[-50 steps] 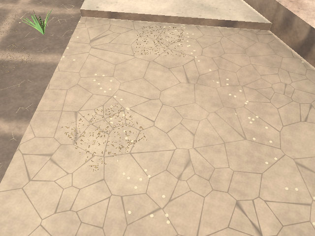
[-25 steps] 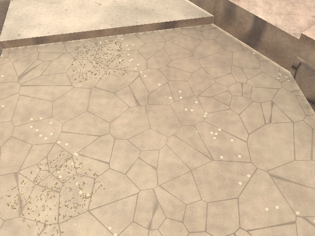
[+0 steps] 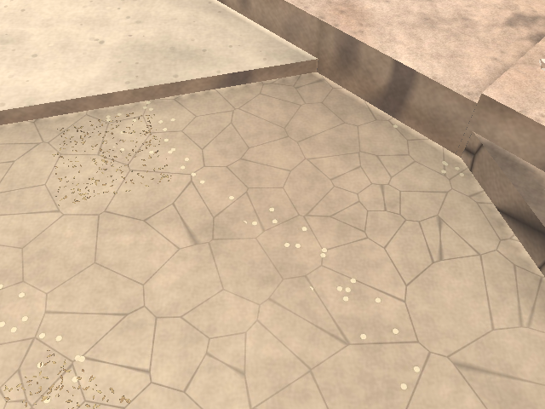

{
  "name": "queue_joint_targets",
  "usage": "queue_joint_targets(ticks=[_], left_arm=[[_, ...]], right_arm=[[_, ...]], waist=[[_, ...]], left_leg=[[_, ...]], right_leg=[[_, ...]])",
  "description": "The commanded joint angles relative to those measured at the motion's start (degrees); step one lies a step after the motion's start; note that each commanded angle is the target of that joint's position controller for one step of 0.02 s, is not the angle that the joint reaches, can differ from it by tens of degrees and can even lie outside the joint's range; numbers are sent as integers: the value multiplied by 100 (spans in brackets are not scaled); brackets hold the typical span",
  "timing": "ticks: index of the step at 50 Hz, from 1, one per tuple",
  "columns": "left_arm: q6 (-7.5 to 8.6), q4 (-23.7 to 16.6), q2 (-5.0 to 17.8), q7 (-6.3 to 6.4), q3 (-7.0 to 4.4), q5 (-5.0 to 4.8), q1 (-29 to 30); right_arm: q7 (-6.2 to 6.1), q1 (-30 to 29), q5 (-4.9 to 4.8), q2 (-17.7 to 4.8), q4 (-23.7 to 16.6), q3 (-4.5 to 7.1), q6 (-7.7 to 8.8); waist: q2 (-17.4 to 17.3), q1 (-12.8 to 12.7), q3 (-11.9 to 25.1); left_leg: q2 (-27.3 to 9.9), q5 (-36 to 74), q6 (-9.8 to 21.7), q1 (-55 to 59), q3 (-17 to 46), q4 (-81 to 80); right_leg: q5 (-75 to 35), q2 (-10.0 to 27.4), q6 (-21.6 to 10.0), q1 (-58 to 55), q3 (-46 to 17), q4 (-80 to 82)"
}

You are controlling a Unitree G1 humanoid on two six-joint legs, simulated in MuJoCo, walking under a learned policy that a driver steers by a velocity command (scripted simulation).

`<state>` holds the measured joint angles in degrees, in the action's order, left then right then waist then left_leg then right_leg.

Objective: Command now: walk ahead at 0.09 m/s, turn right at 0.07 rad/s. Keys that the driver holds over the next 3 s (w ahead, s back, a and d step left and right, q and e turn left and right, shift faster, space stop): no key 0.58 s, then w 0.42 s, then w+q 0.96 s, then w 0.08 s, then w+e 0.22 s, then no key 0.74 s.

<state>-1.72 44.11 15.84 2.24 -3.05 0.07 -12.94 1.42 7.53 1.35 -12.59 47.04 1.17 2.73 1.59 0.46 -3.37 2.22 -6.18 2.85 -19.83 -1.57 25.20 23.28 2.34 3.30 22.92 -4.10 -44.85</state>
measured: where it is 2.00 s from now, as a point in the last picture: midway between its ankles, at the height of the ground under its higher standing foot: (261, 332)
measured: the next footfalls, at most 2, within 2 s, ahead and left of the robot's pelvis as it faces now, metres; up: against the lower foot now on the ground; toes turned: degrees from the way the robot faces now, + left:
right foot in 0.08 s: +0.09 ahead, -0.15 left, +0.00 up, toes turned +2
right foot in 1.26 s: +0.45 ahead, -0.18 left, +0.00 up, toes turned +6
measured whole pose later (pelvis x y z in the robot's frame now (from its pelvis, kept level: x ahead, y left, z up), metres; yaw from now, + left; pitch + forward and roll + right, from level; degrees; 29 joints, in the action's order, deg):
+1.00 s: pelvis +0.16 -0.01 -0.01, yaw +0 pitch +1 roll +0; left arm 5.4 56.3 13.4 -0.6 -2.5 -2.4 -16.6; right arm 1.9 18.6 -1.0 -13.4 61.8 2.1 6.7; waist 0.3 1.9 0.5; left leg 1.5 -25.4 1.7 -8.9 0.7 33.6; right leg 29.7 -0.4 -2.2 24.9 -2.2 -69.1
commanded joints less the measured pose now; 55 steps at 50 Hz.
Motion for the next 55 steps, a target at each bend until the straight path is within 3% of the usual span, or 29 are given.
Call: queue_joint_targets(ticks=[1,3,4,5,6,7,9,12,16,29,30,32,34,37,40,42,44,45,46,47,48,49,50,51,53,55], left_arm=[[0,-15,330,5,-94,21,-671],[-11,-20,331,-17,-90,118,-490],[-4,-117,446,-4,-94,177,-339],[-3,-156,793,25,-163,133,-187],[21,-49,780,12,-193,91,-164],[74,-43,556,-1,-140,103,-108],[184,3,406,-19,-95,114,-23],[285,130,423,-26,-96,52,-130],[280,269,433,-14,-89,32,-137],[228,838,360,-1,-47,16,-11],[218,948,302,-1,-36,11,-130],[191,1032,384,6,-72,-42,-158],[254,1004,395,19,-70,-76,-133],[494,1052,387,-22,-66,-149,-308],[679,1097,467,-104,-88,-196,-505],[754,1123,530,-148,-109,-216,-658],[802,1117,552,-184,-131,-189,-761],[823,974,486,-210,-113,-152,-416],[886,710,291,-260,-53,-91,216],[933,580,50,-272,13,-85,472],[924,447,206,-297,-12,-268,738],[913,339,204,-323,5,-354,1018],[912,255,129,-333,28,-346,1119],[912,218,115,-325,9,-259,1099],[885,138,67,-336,22,-153,978],[851,36,-89,-350,93,-87,1182]], right_arm=[[-68,-410,-68,-876,-296,185,2],[-60,-392,-90,-712,-211,105,-45],[-45,-264,-51,-595,-132,53,-46],[-32,-77,-13,-664,-100,76,-48],[-53,-104,-16,-701,-78,91,-69],[-80,-167,-29,-727,-56,91,-83],[-129,-84,-48,-651,47,77,-112],[-143,-1,-49,-646,196,82,-117],[-151,-78,-97,-669,367,95,-156],[-271,-114,-130,-766,944,129,-292],[-274,-12,-132,-707,1038,116,-300],[-285,22,-194,-787,1110,155,-323],[-293,-9,-224,-816,1075,166,-249],[-238,120,-274,-746,1078,160,22],[-129,183,-298,-653,1038,147,270],[-40,277,-301,-658,1025,151,405],[51,586,-317,-742,1130,204,491],[85,1170,-340,-858,1323,269,506],[88,2265,-352,-1192,1650,404,473],[96,2943,-261,-1275,1849,389,406],[59,2537,-216,-988,1749,263,389],[26,2241,-198,-787,1638,187,383],[-1,2101,-193,-701,1588,121,359],[-24,1894,-195,-632,1516,61,321],[-135,1389,-154,-624,1270,21,207],[-265,1129,-172,-912,1082,95,170]], waist=[[-830,-249,1105],[-702,-274,826],[-543,-214,655],[-127,35,409],[209,45,246],[227,-3,176],[334,40,228],[193,18,462],[15,-21,545],[-147,-4,453],[-139,-15,567],[-89,-14,265],[-100,-23,-276],[-14,-33,-535],[257,-35,-428],[429,-17,-260],[229,49,122],[-102,326,417],[-889,831,767],[-1870,1065,761],[-1231,789,245],[-800,690,-115],[-498,573,-314],[-362,411,-419],[-521,159,-470],[-693,101,-412]], left_leg=[[-1329,332,886,236,1068,-856],[-1081,-1294,528,-149,1021,-911],[-928,-1942,247,-324,987,-862],[-599,-2183,21,-342,740,-767],[-412,-1882,-102,12,477,-594],[-415,-1593,-119,247,452,-410],[-403,-1013,-65,423,387,-200],[-387,-167,-51,632,314,-4],[-407,385,-66,792,315,105],[-428,615,-118,1031,322,82],[-358,44,-113,1069,245,63],[-196,-1953,-10,735,148,147],[-283,-3114,136,209,354,83],[-415,-3081,293,-11,576,248],[-310,-2464,360,-209,508,617],[-212,-1624,378,-395,390,952],[-204,25,371,36,395,1216],[-297,760,487,1042,679,1005],[-788,1159,879,2785,1762,376],[-2002,1861,1469,3803,3584,-506],[-2404,1359,1590,3653,3779,-522],[-2354,1139,1514,3514,3358,-579],[-2282,974,1354,3266,2949,-793],[-2090,801,1151,2832,2597,-1035],[-1617,535,922,1703,1899,-1572],[-1034,309,682,526,1084,-1829]], right_leg=[[-1003,-11,-60,-1279,201,999],[-1523,-21,-218,-1704,198,1722],[-1675,257,-341,-1774,-135,1959],[-1236,408,-490,-1436,-286,1962],[-340,240,-546,-830,-212,2013],[-238,183,-494,-608,-181,2120],[-864,171,-367,-651,-165,2128],[-1683,159,-348,-922,-125,1927],[-2164,112,-364,-1079,-64,1820],[-2274,-7,-371,-1214,99,1948],[-1705,-68,-384,-1276,168,2006],[205,-181,-559,-965,200,2004],[1448,-79,-750,-523,-18,2109],[1573,139,-981,-419,-392,2113],[1031,373,-1225,-816,-881,2132],[-131,575,-1351,-1332,-1188,1988],[-1663,472,-1278,-1492,-996,1377],[-2544,135,-1068,-848,-475,632],[-3224,-445,-637,671,351,-994],[527,-708,-411,2356,362,-2631],[1161,-323,-564,3220,-114,-3283],[974,-42,-680,3739,-53,-3606],[623,200,-712,3922,36,-3429],[216,424,-661,3686,124,-2939],[-654,427,-407,2518,321,-1606],[-1666,87,-215,817,609,15]])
